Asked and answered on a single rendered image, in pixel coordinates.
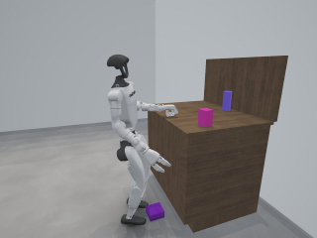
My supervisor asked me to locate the robot right hand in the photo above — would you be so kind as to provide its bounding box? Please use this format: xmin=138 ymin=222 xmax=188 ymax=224
xmin=144 ymin=149 xmax=171 ymax=173

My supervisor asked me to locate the robot right forearm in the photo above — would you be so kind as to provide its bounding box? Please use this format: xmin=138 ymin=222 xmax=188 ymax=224
xmin=113 ymin=122 xmax=150 ymax=155

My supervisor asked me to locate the right robot upper arm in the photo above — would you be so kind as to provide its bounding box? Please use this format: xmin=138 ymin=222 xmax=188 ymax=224
xmin=107 ymin=88 xmax=126 ymax=131

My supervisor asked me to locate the table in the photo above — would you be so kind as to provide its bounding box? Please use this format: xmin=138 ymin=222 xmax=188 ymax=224
xmin=148 ymin=56 xmax=288 ymax=233

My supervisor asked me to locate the robot right thigh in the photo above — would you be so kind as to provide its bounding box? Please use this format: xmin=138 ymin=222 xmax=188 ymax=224
xmin=117 ymin=142 xmax=146 ymax=192

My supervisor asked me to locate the sponge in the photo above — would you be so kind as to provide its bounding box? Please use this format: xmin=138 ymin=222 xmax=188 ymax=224
xmin=146 ymin=202 xmax=164 ymax=221

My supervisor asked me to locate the left robot upper arm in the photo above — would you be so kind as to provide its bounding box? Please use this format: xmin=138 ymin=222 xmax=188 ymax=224
xmin=128 ymin=81 xmax=142 ymax=111

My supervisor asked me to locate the robot right foot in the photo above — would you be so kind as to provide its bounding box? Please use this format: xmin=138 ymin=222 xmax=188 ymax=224
xmin=121 ymin=214 xmax=147 ymax=225

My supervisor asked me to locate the robot left hand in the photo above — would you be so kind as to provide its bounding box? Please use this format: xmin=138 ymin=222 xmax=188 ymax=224
xmin=164 ymin=104 xmax=178 ymax=117

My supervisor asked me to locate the robot left forearm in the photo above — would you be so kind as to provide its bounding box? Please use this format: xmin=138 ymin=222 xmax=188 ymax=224
xmin=140 ymin=101 xmax=165 ymax=112

